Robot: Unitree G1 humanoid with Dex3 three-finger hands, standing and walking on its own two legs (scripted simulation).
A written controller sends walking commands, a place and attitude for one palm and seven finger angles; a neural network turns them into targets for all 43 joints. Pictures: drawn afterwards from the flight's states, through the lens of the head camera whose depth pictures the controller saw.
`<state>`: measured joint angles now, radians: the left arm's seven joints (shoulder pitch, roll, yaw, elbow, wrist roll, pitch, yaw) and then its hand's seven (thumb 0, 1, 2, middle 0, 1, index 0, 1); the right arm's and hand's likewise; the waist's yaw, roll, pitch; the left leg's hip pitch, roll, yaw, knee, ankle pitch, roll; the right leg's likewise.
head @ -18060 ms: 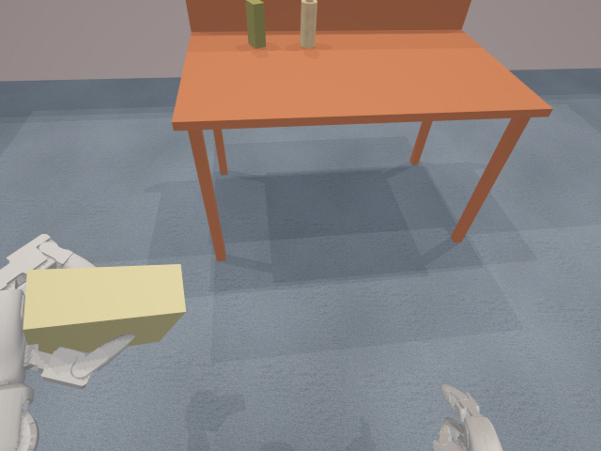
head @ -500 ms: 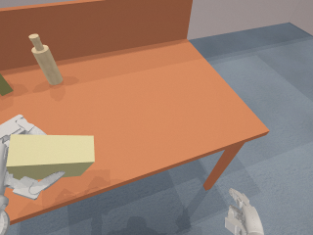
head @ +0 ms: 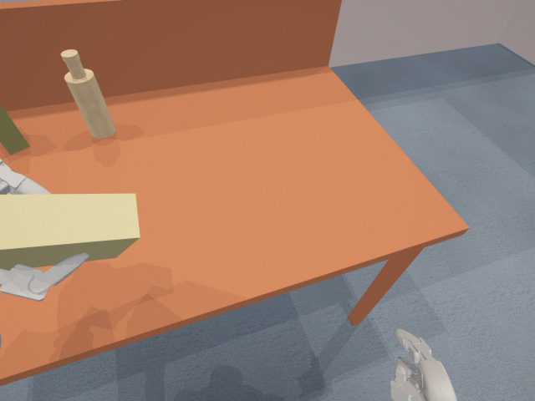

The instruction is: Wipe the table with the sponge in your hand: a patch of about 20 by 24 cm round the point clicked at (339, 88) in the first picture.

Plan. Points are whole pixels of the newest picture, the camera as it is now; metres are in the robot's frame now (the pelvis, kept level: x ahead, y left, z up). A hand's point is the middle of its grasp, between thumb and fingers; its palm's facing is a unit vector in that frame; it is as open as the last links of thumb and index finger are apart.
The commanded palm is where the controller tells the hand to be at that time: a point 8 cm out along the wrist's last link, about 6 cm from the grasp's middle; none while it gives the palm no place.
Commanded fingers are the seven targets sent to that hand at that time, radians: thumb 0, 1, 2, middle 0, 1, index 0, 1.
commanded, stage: come to a stop and stand still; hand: left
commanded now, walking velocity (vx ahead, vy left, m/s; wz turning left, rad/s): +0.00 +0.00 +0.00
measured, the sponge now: (86, 231) +0.26 +0.24 +0.15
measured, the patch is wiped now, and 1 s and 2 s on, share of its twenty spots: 0.00 0.00 0.00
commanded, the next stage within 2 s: look again from close up in 0.84 s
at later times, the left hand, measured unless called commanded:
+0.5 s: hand out of the picture +0.19 +0.31 +0.15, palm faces +0.39 -0.85 -0.35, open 9.5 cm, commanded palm +0.14 +0.34 +0.18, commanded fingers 0.00 0.10 1.30 -1.20 -1.60 -1.20 -1.60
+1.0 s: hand out of the picture +0.19 +0.32 +0.15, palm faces +0.37 -0.84 -0.40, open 9.5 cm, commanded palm +0.12 +0.35 +0.18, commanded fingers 0.00 0.10 1.30 -1.20 -1.60 -1.20 -1.60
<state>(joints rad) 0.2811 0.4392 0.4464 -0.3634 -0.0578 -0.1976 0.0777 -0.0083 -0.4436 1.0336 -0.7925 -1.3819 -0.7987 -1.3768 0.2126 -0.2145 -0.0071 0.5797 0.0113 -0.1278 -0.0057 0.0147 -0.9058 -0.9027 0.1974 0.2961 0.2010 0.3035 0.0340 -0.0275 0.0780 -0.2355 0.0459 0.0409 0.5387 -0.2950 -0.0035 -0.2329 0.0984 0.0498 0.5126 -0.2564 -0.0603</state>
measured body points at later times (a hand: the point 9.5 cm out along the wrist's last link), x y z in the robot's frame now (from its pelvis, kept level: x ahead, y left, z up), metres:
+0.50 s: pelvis -0.02 +0.05 +0.01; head +0.00 +0.08 +0.46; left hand +0.17 +0.35 +0.17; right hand +0.19 -0.15 -0.05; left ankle +0.00 +0.13 -0.73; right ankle +0.01 -0.08 -0.73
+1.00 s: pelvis -0.03 +0.06 +0.01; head +0.01 +0.09 +0.46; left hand +0.16 +0.36 +0.17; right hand +0.16 -0.15 -0.07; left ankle +0.00 +0.13 -0.73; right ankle +0.01 -0.08 -0.73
